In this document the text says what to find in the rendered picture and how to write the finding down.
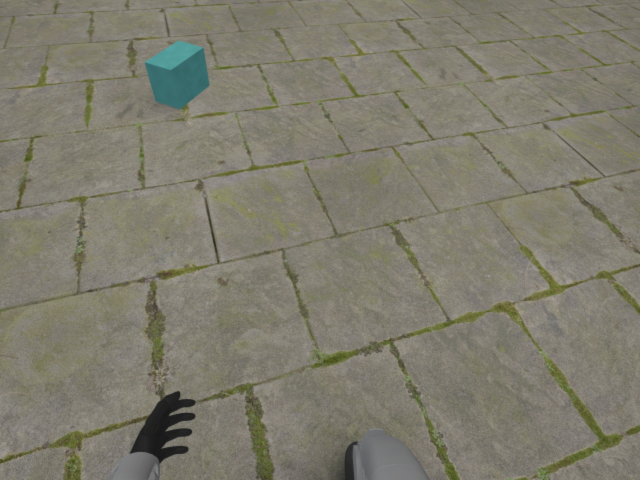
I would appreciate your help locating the robot right thigh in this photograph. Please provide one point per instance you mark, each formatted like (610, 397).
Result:
(383, 457)

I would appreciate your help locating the robot left forearm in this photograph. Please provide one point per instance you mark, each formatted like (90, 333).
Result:
(136, 466)

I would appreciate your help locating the carton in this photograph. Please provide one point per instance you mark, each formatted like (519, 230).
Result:
(178, 74)

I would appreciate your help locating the robot right shin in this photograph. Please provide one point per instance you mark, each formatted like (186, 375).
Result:
(375, 431)

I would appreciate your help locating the robot left hand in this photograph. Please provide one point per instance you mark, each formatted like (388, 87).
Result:
(153, 436)

